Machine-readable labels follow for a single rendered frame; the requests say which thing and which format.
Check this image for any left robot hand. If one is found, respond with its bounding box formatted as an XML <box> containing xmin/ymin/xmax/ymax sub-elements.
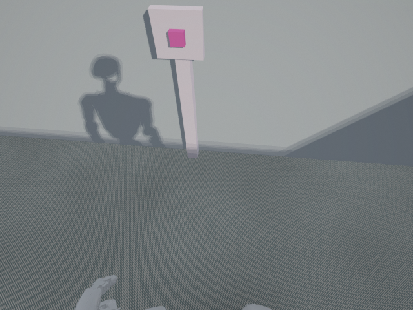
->
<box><xmin>74</xmin><ymin>275</ymin><xmax>120</xmax><ymax>310</ymax></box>

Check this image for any button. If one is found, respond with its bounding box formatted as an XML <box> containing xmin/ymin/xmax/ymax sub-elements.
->
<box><xmin>168</xmin><ymin>29</ymin><xmax>186</xmax><ymax>47</ymax></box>

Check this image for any panel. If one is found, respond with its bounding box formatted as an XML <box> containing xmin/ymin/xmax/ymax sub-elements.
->
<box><xmin>148</xmin><ymin>5</ymin><xmax>205</xmax><ymax>158</ymax></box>

